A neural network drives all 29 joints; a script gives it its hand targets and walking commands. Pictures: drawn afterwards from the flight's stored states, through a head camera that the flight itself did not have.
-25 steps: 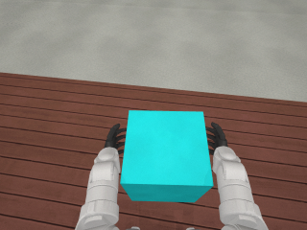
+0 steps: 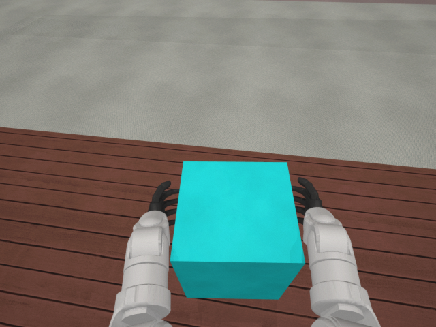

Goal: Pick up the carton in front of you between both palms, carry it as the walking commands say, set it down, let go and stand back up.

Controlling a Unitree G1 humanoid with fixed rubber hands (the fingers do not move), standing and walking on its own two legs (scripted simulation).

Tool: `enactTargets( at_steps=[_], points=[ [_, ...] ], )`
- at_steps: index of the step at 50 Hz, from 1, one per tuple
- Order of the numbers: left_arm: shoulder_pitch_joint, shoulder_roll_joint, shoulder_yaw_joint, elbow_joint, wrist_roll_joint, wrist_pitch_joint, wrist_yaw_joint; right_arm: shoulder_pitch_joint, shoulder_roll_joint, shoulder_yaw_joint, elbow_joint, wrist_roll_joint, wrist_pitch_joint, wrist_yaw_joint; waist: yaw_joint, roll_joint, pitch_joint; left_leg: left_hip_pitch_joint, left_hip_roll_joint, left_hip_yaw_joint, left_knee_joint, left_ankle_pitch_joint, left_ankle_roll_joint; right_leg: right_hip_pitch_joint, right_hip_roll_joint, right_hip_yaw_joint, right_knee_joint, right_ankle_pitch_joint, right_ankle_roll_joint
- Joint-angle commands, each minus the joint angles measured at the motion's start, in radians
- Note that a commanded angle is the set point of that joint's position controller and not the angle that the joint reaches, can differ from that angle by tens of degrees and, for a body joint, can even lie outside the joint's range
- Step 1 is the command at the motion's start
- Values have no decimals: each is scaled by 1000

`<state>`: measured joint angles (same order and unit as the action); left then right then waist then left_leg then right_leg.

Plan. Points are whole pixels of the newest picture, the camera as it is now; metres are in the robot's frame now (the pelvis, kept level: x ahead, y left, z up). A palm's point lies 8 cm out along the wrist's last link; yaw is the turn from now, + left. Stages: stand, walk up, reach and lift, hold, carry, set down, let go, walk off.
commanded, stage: reach and lift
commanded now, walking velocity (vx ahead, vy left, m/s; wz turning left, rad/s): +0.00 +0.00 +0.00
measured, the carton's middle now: (233, 234) +0.31 +0.00 -0.05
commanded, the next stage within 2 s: hold in 0.70 s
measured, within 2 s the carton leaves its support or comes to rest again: neither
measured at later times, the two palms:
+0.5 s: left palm (157, 211) +0.31 +0.15 +0.04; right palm (312, 208) +0.31 -0.15 +0.04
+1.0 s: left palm (155, 213) +0.29 +0.15 +0.06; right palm (318, 211) +0.30 -0.15 +0.06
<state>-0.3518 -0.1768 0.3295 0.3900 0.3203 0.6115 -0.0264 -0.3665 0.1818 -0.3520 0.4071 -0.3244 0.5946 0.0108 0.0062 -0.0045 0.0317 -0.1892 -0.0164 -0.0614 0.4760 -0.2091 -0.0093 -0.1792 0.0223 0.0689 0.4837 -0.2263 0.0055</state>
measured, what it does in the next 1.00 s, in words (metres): stands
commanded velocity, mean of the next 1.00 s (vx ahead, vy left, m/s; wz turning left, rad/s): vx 0.00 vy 0.00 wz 0.00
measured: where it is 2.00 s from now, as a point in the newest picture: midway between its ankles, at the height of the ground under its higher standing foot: (237, 312)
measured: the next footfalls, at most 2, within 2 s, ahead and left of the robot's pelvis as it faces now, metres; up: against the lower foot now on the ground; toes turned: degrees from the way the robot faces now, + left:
left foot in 1.52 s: +0.19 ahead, +0.10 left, +0.00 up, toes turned +9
right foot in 1.86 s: +0.46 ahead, -0.14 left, +0.00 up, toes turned -15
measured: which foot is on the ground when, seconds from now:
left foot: down 0.00-1.00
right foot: down 0.00-1.00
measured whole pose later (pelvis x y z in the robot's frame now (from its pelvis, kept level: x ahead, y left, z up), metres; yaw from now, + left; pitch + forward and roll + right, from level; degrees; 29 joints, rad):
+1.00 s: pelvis +0.01 +0.00 +0.01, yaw +0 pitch -8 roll +0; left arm -0.26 -0.15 0.20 0.22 0.28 0.78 -0.01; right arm -0.27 0.15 -0.23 0.24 -0.28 0.76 0.00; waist 0.00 0.00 0.03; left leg -0.04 -0.01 -0.06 0.36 -0.18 -0.01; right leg -0.03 0.02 0.08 0.36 -0.19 0.01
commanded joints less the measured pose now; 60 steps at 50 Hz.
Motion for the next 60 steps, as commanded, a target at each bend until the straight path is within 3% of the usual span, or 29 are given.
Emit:
enactTargets(
  at_steps=[1,19,34,40,47,53,54,55,56,57,59,60],
  points=[
    [-560,-934,-542,9,-220,-29,-231,-523,953,547,43,219,-12,247,1,0,-275,113,-66,6,-83,32,14,30,60,-3,-103,31,-8],
    [-406,-915,-589,-104,-253,15,-212,-378,913,591,-75,250,27,238,0,6,-284,201,-71,-6,-121,237,0,113,72,5,-138,219,-2],
    [-397,-899,-608,-155,-271,47,-211,-364,910,614,-125,270,61,232,3,0,-254,205,-74,-3,-136,215,5,128,68,10,-154,214,3],
    [-359,-899,-682,-257,-314,86,-208,-319,913,681,-231,310,102,221,-8,0,-306,246,-73,-9,-148,292,0,180,68,16,-168,305,10],
    [-359,-854,-618,-221,-281,127,-204,-330,860,629,-202,283,145,225,-2,3,-150,192,-68,-2,-178,95,10,116,61,7,-197,103,-3],
    [-447,-891,-635,-214,-295,115,-213,-417,889,645,-195,295,132,236,-2,2,-200,196,-63,1,-158,63,10,108,60,4,-178,69,-7],
    [-470,-902,-654,-200,-315,121,-210,-449,898,663,-177,308,138,235,-7,51,-254,79,114,-8,-118,-145,13,-3,-97,0,-102,-120,-14],
    [-489,-897,-655,-222,-327,122,-208,-440,894,666,-186,316,139,232,-9,70,-246,24,116,-49,-164,-403,23,-36,-72,16,-104,-331,-13],
    [-499,-900,-678,-240,-339,126,-205,-444,891,684,-211,327,142,227,-10,73,-219,-32,124,-71,-190,-574,35,-97,-51,-3,-76,-449,-8],
    [-505,-905,-692,-258,-350,131,-203,-452,892,698,-235,335,147,222,-13,95,-213,-31,143,-95,-208,-592,47,-129,-27,-45,-12,-408,1],
    [-494,-897,-731,-293,-385,153,-197,-423,887,730,-272,353,170,202,-14,157,-276,-15,213,-177,-234,-458,85,-126,4,-129,136,-161,15],
    [-486,-889,-759,-315,-408,168,-195,-394,879,748,-294,363,188,192,-11,148,-306,-41,222,-171,-228,-437,98,-95,-4,-139,102,-167,15]
  ],
)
